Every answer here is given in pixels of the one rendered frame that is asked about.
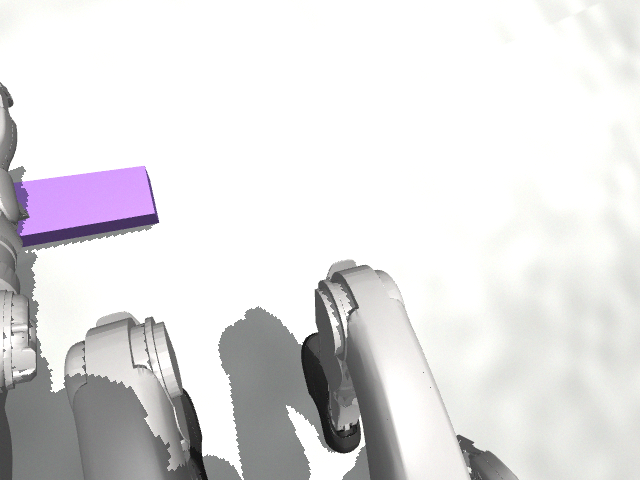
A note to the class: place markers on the right robot hand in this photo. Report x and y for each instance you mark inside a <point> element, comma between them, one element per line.
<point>484,465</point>

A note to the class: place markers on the carton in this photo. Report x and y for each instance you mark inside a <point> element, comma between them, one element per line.
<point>80,205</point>

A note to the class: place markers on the right robot foot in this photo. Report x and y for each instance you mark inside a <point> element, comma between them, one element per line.
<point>340,441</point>

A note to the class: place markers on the left robot arm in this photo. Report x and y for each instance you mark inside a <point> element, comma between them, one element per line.
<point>18,345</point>

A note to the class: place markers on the left robot foot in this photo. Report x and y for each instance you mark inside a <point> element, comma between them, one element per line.
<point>195,436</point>

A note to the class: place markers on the left robot hand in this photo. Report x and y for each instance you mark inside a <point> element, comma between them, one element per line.
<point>8,137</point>

